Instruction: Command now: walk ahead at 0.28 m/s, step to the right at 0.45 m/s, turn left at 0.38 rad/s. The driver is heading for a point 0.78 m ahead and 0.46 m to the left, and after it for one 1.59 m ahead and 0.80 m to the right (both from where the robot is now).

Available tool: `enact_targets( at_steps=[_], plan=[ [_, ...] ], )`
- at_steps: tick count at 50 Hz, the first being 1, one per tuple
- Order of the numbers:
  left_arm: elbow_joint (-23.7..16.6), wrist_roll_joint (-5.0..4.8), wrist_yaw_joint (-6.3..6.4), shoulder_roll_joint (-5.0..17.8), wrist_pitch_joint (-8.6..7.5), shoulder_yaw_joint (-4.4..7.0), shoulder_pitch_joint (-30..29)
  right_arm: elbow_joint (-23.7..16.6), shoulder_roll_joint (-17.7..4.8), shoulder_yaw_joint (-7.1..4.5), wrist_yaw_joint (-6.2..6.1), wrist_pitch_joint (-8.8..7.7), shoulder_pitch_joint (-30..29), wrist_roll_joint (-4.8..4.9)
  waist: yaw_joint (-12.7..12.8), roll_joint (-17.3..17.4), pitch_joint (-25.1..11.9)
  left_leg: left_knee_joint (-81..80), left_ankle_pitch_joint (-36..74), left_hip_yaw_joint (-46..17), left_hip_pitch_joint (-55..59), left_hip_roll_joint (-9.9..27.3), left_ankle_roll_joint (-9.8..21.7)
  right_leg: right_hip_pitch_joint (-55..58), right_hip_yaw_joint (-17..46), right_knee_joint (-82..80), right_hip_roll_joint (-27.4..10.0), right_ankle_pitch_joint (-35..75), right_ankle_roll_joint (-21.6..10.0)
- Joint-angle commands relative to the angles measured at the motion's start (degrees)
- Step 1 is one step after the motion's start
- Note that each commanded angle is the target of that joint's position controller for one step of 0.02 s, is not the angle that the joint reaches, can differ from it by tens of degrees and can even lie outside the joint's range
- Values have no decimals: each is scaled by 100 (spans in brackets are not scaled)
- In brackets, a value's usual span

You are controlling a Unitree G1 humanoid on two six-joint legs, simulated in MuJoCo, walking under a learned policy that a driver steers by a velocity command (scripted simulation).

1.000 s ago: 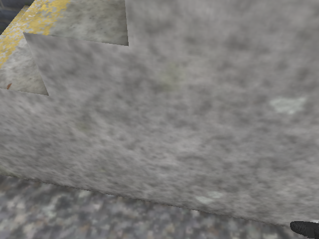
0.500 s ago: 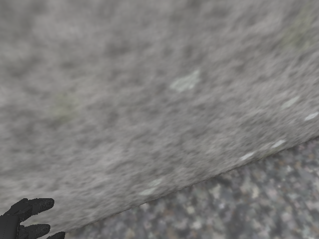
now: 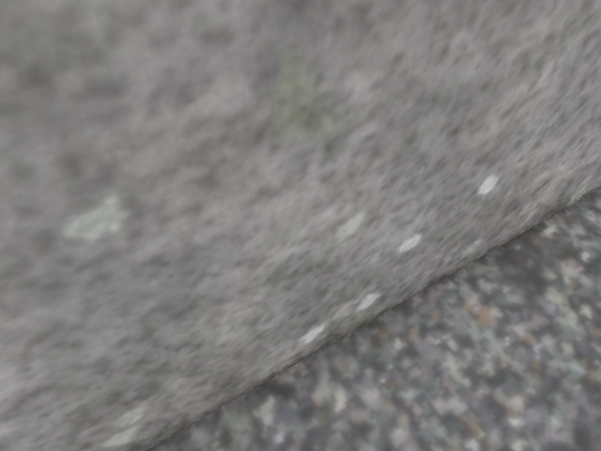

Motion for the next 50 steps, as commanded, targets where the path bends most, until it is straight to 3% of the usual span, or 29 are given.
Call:
enact_targets(
  at_steps=[1,2,3,4,5,6,8,12,17,19,20,21,22,23,24,25,28,29,31,39,40,41,43,45,46,47,48,49,50],
  plan=[
    [-658,79,93,443,-125,103,-1048,254,-801,-282,0,-77,1841,117,-911,-630,-459,-1078,909,-868,2290,400,340,-1090,357,305,-1194,3005,-549],
    [-851,110,151,508,-83,132,-1284,450,-809,-326,49,-77,2468,-2,-1220,79,-360,-1649,793,-882,2844,262,393,-1563,164,1364,-873,2956,-214],
    [-1098,212,213,350,-44,96,-1216,528,-987,-348,119,-82,2539,-41,-952,1468,56,-2101,1538,-2414,3258,1084,663,-2774,131,2771,-273,-572,315],
    [-1128,67,216,427,-52,133,-704,204,-1411,-391,136,-154,2011,-119,-460,2282,-274,-3806,-1071,-6095,2794,2420,2016,-3499,969,4368,419,-1849,939],
    [-1020,-80,278,870,-89,241,-513,-115,-1413,-384,98,-290,902,-102,-61,1655,129,-4324,-2755,-6768,1698,2553,1727,-3325,1832,5203,-15,-1113,983],
    [-1029,-123,322,1250,-95,364,-540,-285,-1269,-342,74,-345,409,-67,170,1163,497,-4071,-2571,-6103,1165,2324,1384,-3295,1876,5758,-65,-668,1142],
    [-1030,141,308,1127,-95,372,-495,-464,-1338,-386,18,-233,72,6,267,364,497,-3583,-1142,-4211,555,1667,938,-2844,1545,5732,-204,-255,1156],
    [-1152,-61,144,267,-106,190,-664,-962,-1457,-551,-97,-4,-51,-33,55,795,195,-3394,337,-2369,557,579,447,-1810,846,3367,-176,74,1040],
    [-773,-240,32,360,-316,255,101,-1516,-1444,-699,-66,297,-815,108,85,1246,-293,-3018,544,-2522,376,509,202,-238,643,896,-225,667,1272],
    [-386,-323,48,458,-445,348,669,-1687,-855,-503,24,326,-845,92,163,485,-291,-1666,-300,-2400,27,-5,32,156,619,-306,-388,511,998],
    [-348,-226,26,599,-495,345,758,-1708,-300,-354,106,355,-530,-58,-48,-581,-391,-144,-1518,-1819,-758,-638,-45,562,1124,-449,-1044,492,673],
    [-591,-50,76,1317,-457,432,442,-1932,130,-227,153,323,-206,-202,-531,-2132,-624,1627,-2401,-1422,-1937,-1026,-217,343,2766,-450,-2324,2198,-35],
    [-557,75,115,1663,-470,573,206,-2121,-276,-253,233,186,-304,-83,-601,-3156,-732,2510,-2027,-1460,-2013,-368,-232,-422,3533,-1425,-2589,1023,-651],
    [-684,30,181,1218,-499,476,-305,-1913,-791,-379,257,167,-465,41,-669,-2408,-456,3012,-1371,-1581,-1833,-153,-273,-701,2933,-1412,-2331,599,-574],
    [-981,-106,272,960,-675,394,-927,-1537,-1110,-505,316,243,-473,154,-609,-1031,-426,3139,-655,-2169,-2028,-133,-413,-405,2787,-946,-2600,2064,-307],
    [-856,-205,348,941,-686,371,-951,-1406,-1266,-571,368,348,-486,86,-641,-485,-682,3314,-380,-2006,-1785,-69,-528,-127,2039,-533,-2392,3102,-176],
    [-515,-190,652,917,-622,341,-370,-1764,-801,-396,551,342,-1000,30,-300,-737,-878,3413,137,-1560,-1673,34,-681,114,893,-316,-2100,3742,-253],
    [-436,-167,715,855,-584,322,-220,-1868,-703,-371,607,342,-1244,101,-154,-831,-822,3215,150,-1472,-1765,28,-731,245,810,-407,-2096,3457,-337],
    [-373,-156,792,868,-525,340,-54,-2100,-658,-342,643,381,-1657,58,45,-921,-770,2836,53,-1455,-1905,51,-801,528,895,-575,-2379,3321,-558],
    [-236,-229,734,1213,-414,540,-297,-2388,-266,-249,859,400,-2103,77,222,-1043,-825,815,-305,-1035,-958,355,-672,569,65,-766,-2651,2442,-529],
    [-601,-134,516,181,-807,286,-133,-1726,-48,-95,1469,518,-481,-389,-16,-1002,-1299,596,-297,-1092,153,441,-558,441,38,-1102,-2835,260,-794],
    [-244,-326,540,1394,-590,579,-570,-2176,-372,-392,1125,454,-1919,241,181,-1070,-523,117,-249,-692,-136,243,-461,-147,-327,-812,-2463,1300,-350],
    [-148,-370,550,1411,-456,619,-370,-2287,-403,-347,959,390,-1950,129,166,-1159,-653,-663,-207,-523,139,105,-323,131,-480,-498,-2624,2161,-226],
    [-72,-409,519,1162,-374,578,-330,-2024,-520,-481,902,441,-1356,85,-88,-1065,-943,-1678,453,-265,1077,-219,-53,-20,-862,218,-2531,2301,172],
    [-4,-408,488,868,-401,500,-215,-1783,-862,-636,822,497,-767,52,-330,-559,-817,-2306,1264,-718,1986,-229,240,-841,-1147,1116,-2229,1765,552],
    [-241,-115,466,546,-417,408,-314,-1675,-1581,-846,741,497,-139,87,-433,1199,-622,-2183,4956,-2580,3400,873,788,-3156,-1340,3073,-1611,-1712,1061],
    [-699,-4,531,429,-505,319,-801,-1876,-2173,-949,771,343,-382,-311,-361,1619,-1382,-2396,4730,-4408,2977,1747,2013,-4080,-71,4145,-1098,-2338,1320],
    [-810,-67,596,773,-497,363,-1372,-2053,-1836,-923,800,206,-802,-307,-498,893,-1396,-2738,3618,-3947,2939,1568,1951,-4211,561,4488,-1062,-1890,1147],
    [-189,-416,847,945,-460,427,-483,-1989,-1395,-728,918,279,-1041,-193,-177,1162,-1026,-2940,2244,-3072,2263,732,2030,-3533,444,3966,-787,-1353,681]
  ],
)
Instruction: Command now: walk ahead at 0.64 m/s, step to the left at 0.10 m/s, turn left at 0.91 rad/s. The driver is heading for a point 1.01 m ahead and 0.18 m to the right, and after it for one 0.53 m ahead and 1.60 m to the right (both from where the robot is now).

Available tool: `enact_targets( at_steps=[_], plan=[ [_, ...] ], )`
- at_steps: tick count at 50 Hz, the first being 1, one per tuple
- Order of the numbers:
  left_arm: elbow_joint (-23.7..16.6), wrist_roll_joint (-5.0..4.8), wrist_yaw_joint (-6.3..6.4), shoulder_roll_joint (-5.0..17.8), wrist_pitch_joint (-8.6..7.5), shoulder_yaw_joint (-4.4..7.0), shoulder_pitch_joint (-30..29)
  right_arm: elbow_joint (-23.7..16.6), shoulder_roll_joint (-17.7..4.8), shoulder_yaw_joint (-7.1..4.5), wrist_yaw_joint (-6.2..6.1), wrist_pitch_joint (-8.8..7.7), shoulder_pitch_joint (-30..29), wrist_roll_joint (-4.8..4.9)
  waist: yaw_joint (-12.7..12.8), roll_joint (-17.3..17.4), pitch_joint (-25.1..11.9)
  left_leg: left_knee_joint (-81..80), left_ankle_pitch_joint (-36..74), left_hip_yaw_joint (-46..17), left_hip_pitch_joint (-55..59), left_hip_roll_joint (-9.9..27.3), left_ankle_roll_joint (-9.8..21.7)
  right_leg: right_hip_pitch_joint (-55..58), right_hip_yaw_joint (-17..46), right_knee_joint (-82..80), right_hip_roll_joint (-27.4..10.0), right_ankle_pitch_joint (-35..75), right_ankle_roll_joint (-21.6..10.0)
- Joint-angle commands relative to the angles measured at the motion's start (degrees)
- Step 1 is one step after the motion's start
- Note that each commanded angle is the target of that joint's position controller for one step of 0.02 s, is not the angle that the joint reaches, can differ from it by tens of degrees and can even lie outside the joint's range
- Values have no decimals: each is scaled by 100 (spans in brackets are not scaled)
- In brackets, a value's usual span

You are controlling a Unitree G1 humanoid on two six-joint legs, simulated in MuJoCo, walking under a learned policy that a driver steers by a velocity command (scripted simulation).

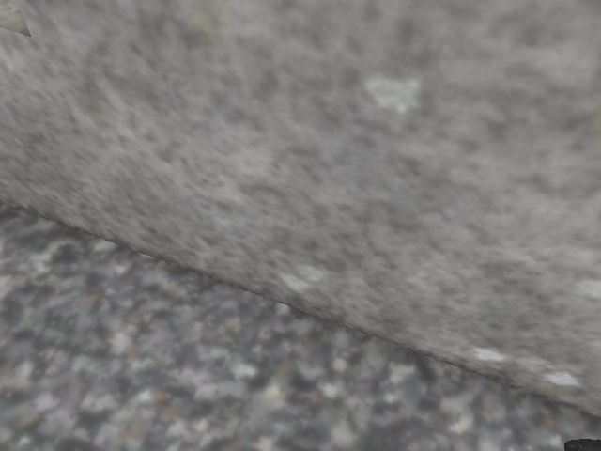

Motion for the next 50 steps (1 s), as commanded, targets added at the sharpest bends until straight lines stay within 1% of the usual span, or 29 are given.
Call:
enact_targets(
  at_steps=[1,2,3,4,6,7,9,11,13,14,16,17,18,19,20,21,24,27,28,29,30,31,33,36,45,46,47,48,50],
  plan=[
    [-602,280,-146,491,-23,-27,-515,-133,-1270,-351,162,47,-146,-107,-96,1154,-1191,-2045,-1718,-1489,1100,739,1023,-1191,321,689,295,1007,-196],
    [-569,287,-316,445,57,-8,-641,-175,-1020,-256,194,62,-198,-27,-191,1425,-881,-2317,-1865,-1643,855,671,871,-1243,67,773,484,1473,-111],
    [-512,389,-472,304,65,-70,-650,-90,-807,-134,152,32,69,50,-310,1341,-882,-2376,-1755,-1882,939,837,808,-1473,250,866,450,1864,-59],
    [-414,398,-562,304,25,-84,-453,17,-803,-107,121,-53,473,65,-355,889,-972,-2497,-1555,-2202,1353,1005,828,-1577,452,616,430,2068,-85],
    [-264,316,-605,229,-155,-157,-246,300,-964,-125,26,-235,929,16,-354,646,-888,-2582,-793,-2291,1812,1154,928,-1413,524,-219,418,2156,-246],
    [-403,-43,-310,235,-429,-164,-465,-9,-581,-29,-189,-405,318,246,-294,826,-686,-2361,-18,-2121,1696,1223,1014,-1315,875,-929,369,2146,-378],
    [-345,32,-116,217,-617,-240,-674,96,-764,-47,-295,-543,166,158,-334,918,-618,-2289,632,-1881,1391,1148,1003,-697,760,-1736,520,2100,-434],
    [-304,27,-111,315,-648,-228,-630,217,-900,-88,-244,-577,310,120,-399,838,-561,-2209,836,-1837,1040,1077,1053,-86,617,-2047,659,2142,-406],
    [-304,-21,-141,355,-620,-233,-491,332,-840,-63,-173,-555,429,132,-358,795,-418,-2081,1022,-1945,891,1033,1049,255,601,-2272,703,2076,-434],
    [-313,17,-91,469,-597,-192,-330,406,-812,-39,-181,-415,361,168,-142,933,-352,-1492,2046,-1660,854,676,910,617,548,-2543,788,2231,-492],
    [-198,199,-94,577,-610,-166,173,316,-539,35,-209,-318,369,134,50,728,-835,-684,2852,-1477,775,213,586,1593,418,-2979,750,2979,-657],
    [-210,290,-38,694,-620,-177,477,143,-253,124,-255,-331,194,82,187,315,-1234,-83,2284,-1413,397,-46,282,2352,965,-2941,108,3899,-880],
    [-199,339,14,1086,-535,-130,645,164,-107,192,-268,-381,659,-2,-37,-978,-1456,976,191,-1101,-355,-575,-167,2984,2137,-3030,-948,5296,-1694],
    [28,221,25,731,-439,-173,734,145,-375,135,-282,-349,756,12,-27,-1691,-1576,1792,-1795,-927,-742,-533,-513,2861,3044,-3417,-1560,5100,-2342],
    [26,70,23,559,-392,-224,543,214,-809,16,-270,-290,680,64,16,-1236,-1354,2562,-1878,-942,-922,-321,-641,2602,2922,-3502,-1509,4369,-2279],
    [31,46,40,581,-347,-211,366,213,-785,-1,-271,-222,502,113,8,-912,-1189,2814,-1635,-905,-1073,-261,-710,2441,2552,-3545,-1221,3912,-2033],
    [74,87,59,525,-261,-250,-361,311,-120,210,-266,-37,547,14,-258,-563,-852,1186,-1077,-581,-56,-22,-815,1339,1502,-3711,-594,3332,-1525],
    [191,75,30,482,-172,-302,-469,538,3,245,-222,-89,746,23,-340,-671,-1050,-616,724,-146,1242,-154,-717,1007,968,-3534,-204,2912,-1325],
    [280,43,10,383,-185,-354,-305,577,-72,218,-214,-83,692,25,-306,-618,-978,-1153,1087,-85,1532,-235,-601,895,895,-3507,-72,2240,-1132],
    [416,61,-33,261,-244,-425,-25,466,-294,184,-242,-61,467,0,-203,-384,-813,-1452,1374,-394,1710,-16,-419,658,841,-3455,52,1527,-772],
    [424,201,-97,210,-315,-470,172,333,-751,108,-315,-36,312,7,28,353,-783,-1512,2006,-1145,1633,653,-102,568,543,-3005,369,1179,-416],
    [432,184,-79,174,-330,-484,124,324,-671,164,-251,-68,-74,-8,137,916,-709,-1685,1038,-1362,467,823,301,1334,433,-2988,481,1401,-177],
    [564,155,-32,421,-336,-438,-72,415,-341,240,-176,-189,-153,-38,-3,660,-575,-1761,599,-1107,423,434,159,1561,398,-2841,471,1982,-86],
    [733,152,-1,398,-329,-482,126,721,-309,257,-188,-245,150,45,4,778,-705,-1636,948,-824,773,185,21,1576,405,-2916,417,2053,-120],
    [1327,74,-14,455,-380,-606,243,1142,-318,248,-224,-215,144,92,-53,256,-623,-1485,2608,-722,1233,92,36,1513,388,-2958,350,2338,-10],
    [1005,109,-351,-59,-291,-695,-563,1218,-630,117,55,-370,559,361,-174,-526,-930,-1528,2194,-936,1426,245,84,1267,-77,-2579,447,2176,-55],
    [1135,180,-488,-205,-222,-761,-296,1226,-674,79,207,-455,297,352,1,-54,-832,-1418,1813,-832,1372,196,57,1096,137,-2640,311,2111,-33],
    [1331,185,-517,52,-210,-713,-41,1166,-456,94,289,-486,275,266,-54,101,-755,-1461,1561,-809,1157,144,44,1120,132,-2607,272,2031,-38],
    [1414,144,-503,352,-214,-624,-166,1232,-403,75,331,-569,249,248,-25,220,-643,-1391,1662,-775,943,78,48,1064,31,-2466,300,2060,-52]
  ],
)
